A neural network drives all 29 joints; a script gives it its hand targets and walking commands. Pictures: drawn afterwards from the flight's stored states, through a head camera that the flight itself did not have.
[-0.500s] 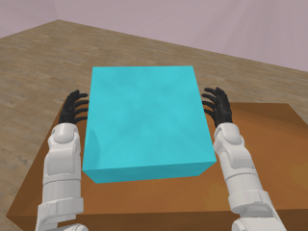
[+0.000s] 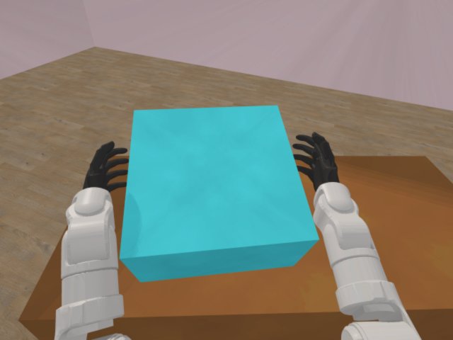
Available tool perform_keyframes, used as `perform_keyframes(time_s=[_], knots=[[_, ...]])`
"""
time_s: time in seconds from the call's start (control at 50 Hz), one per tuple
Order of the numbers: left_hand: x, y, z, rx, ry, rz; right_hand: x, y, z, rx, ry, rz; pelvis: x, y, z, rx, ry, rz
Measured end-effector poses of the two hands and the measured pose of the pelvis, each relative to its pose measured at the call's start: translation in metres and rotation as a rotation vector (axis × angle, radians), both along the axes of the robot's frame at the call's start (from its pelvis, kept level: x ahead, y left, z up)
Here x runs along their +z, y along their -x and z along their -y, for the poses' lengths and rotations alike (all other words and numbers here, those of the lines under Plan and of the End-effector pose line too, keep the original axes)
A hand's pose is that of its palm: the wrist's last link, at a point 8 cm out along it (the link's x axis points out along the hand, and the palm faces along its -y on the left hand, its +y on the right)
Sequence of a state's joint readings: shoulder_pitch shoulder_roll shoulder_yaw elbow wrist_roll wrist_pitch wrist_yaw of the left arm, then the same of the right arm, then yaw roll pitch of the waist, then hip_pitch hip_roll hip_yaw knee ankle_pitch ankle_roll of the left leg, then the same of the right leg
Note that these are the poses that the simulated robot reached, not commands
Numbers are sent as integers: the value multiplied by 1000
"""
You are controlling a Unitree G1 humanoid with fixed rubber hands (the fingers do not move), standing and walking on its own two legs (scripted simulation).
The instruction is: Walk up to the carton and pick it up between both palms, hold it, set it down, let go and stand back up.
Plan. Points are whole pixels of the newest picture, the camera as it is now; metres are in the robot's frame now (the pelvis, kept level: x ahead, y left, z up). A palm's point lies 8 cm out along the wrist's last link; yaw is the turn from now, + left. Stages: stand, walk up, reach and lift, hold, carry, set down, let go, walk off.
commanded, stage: hold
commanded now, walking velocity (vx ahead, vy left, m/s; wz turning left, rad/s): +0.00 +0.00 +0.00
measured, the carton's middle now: (213, 188) +0.40 +0.00 +0.10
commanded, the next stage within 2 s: none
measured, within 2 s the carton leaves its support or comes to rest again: neither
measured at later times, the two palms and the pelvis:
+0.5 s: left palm (89, 186) +0.34 +0.21 +0.16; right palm (314, 167) +0.35 -0.17 +0.18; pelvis +0.00 +0.00 +0.00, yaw +1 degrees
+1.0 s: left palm (89, 186) +0.34 +0.20 +0.17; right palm (318, 164) +0.35 -0.17 +0.19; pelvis +0.00 +0.00 +0.00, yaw +0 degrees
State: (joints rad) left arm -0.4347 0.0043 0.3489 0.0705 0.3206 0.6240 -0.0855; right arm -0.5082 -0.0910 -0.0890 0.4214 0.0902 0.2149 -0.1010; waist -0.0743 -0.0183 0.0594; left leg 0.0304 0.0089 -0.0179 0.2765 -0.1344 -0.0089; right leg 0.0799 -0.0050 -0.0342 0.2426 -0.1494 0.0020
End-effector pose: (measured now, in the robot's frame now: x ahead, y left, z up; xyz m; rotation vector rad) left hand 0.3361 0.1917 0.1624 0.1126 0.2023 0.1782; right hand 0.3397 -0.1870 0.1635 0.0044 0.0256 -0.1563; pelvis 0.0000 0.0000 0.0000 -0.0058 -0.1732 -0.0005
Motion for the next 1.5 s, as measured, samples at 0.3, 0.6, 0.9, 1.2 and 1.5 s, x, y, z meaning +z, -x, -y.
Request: perform_keyframes(time_s=[0.3, 0.6, 0.9, 1.2, 1.5], knots=[[12, -15, -11, 23, 32, 31, 24, -16, -13, 9, 30, 38, 1, 12, 3, -6, -2, -46], [6, -6, -10, 22, 13, 19, 18, -10, -12, 16, -1, 28, 0, -4, -7, 3, 4, -9], [11, -6, -8, 31, 36, -6, 26, -11, -9, 20, 2, 9, 1, -2, 0, -5, 0, -4], [13, -4, -5, 13, 32, -4, 24, -4, -6, 2, 0, 10, 0, 7, 2, 8, -1, -7], [12, -6, -9, 22, 40, -7, 24, -7, -10, 12, 7, 14, 0, 8, -1, -4, -2, -7]])
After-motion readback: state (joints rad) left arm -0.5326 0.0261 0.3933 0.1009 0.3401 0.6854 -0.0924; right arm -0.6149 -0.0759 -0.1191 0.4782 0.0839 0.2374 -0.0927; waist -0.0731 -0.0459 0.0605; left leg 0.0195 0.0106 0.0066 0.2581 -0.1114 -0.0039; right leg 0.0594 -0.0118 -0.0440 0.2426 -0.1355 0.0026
